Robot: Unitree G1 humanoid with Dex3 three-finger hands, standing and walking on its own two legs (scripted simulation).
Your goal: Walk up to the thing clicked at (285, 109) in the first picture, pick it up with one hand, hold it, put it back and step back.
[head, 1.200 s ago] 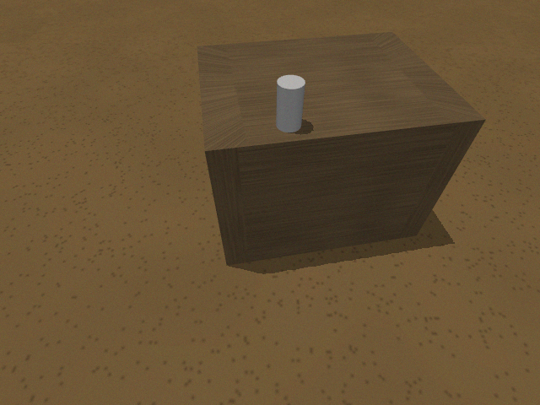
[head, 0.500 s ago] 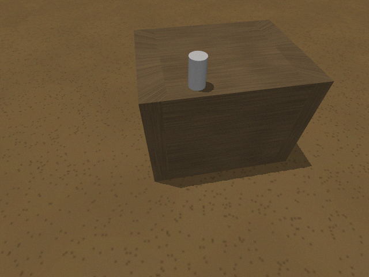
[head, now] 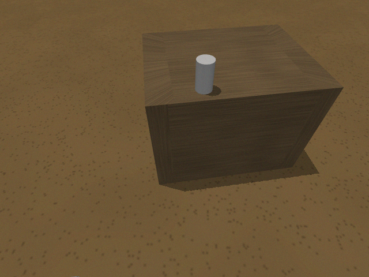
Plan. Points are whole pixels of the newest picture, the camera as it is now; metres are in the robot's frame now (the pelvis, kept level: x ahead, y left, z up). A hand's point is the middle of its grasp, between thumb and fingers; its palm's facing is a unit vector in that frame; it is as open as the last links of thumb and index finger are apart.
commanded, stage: walk up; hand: right
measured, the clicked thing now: (204, 75) +0.88 -0.04 -0.06
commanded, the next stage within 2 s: none
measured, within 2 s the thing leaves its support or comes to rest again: neither
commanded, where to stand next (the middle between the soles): +0.46 +0.10 m, yaw +10 degrees
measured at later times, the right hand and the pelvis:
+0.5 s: hand (267, 263) +0.19 -0.18 -0.14, palm faces -0.10 +0.93 -0.36, open 7.4 cm; pelvis +0.14 +0.08 -0.01, yaw +6 degrees
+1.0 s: hand (248, 166) +0.47 -0.18 -0.14, palm faces -0.26 +0.88 -0.40, open 7.4 cm; pelvis +0.33 +0.07 -0.01, yaw +11 degrees
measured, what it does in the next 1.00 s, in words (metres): walks ahead: left foot, then right foot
